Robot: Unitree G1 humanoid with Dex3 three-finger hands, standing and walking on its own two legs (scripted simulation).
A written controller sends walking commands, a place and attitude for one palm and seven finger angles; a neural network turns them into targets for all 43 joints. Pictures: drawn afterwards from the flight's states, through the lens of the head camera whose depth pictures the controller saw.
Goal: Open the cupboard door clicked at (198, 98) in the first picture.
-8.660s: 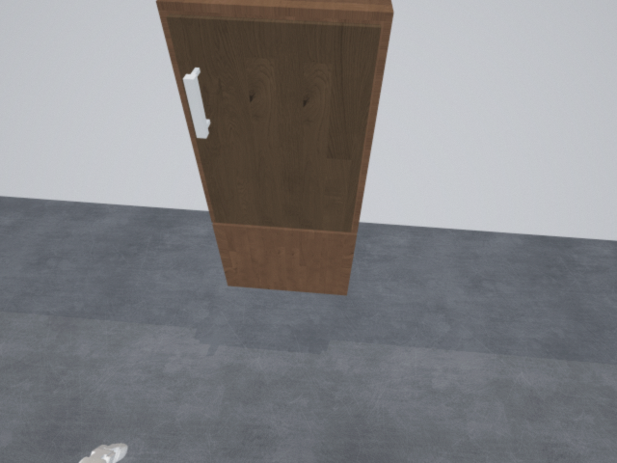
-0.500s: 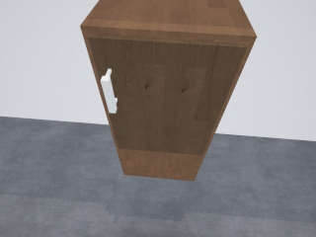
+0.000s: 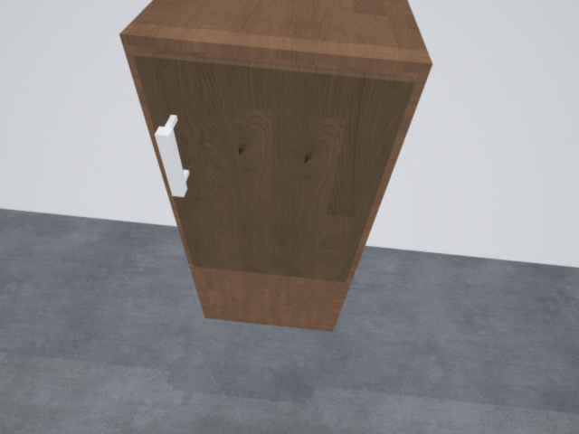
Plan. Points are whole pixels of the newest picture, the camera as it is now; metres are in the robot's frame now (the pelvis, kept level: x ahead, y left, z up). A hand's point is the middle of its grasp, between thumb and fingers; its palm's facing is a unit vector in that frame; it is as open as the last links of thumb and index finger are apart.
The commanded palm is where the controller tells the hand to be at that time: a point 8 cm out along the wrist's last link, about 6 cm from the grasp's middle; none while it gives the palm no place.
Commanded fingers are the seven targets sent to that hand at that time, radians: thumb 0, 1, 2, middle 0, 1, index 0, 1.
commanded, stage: come to a stop and stand still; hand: left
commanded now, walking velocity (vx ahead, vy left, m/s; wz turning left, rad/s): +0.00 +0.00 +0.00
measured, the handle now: (176, 156) +0.55 +0.25 +0.05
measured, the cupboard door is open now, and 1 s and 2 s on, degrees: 0 0 0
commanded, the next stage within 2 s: look again from close up in 0.06 s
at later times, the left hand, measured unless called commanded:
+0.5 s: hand out of the picture +0.05 +0.23 -0.16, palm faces -0.01 -0.95 -0.31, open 7.3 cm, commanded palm none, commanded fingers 0.00 0.90 0.90 -0.20 -0.30 -0.20 -0.30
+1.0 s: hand (149, 340) +0.23 +0.20 +0.01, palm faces +0.23 -0.97 -0.12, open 7.7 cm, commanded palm +0.14 +0.26 -0.05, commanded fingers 0.00 0.62 0.78 -0.22 -0.48 -0.22 -0.48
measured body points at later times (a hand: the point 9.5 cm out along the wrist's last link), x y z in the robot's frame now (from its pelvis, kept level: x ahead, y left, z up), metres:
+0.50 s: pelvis +0.01 +0.02 +0.00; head +0.02 -0.01 +0.44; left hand +0.05 +0.28 -0.14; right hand +0.04 -0.22 -0.17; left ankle +0.07 +0.14 -0.73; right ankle -0.05 -0.14 -0.73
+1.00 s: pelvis +0.01 -0.02 -0.02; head +0.01 -0.02 +0.43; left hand +0.21 +0.25 +0.02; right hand +0.17 -0.28 -0.10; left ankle +0.07 +0.14 -0.73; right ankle -0.04 -0.13 -0.73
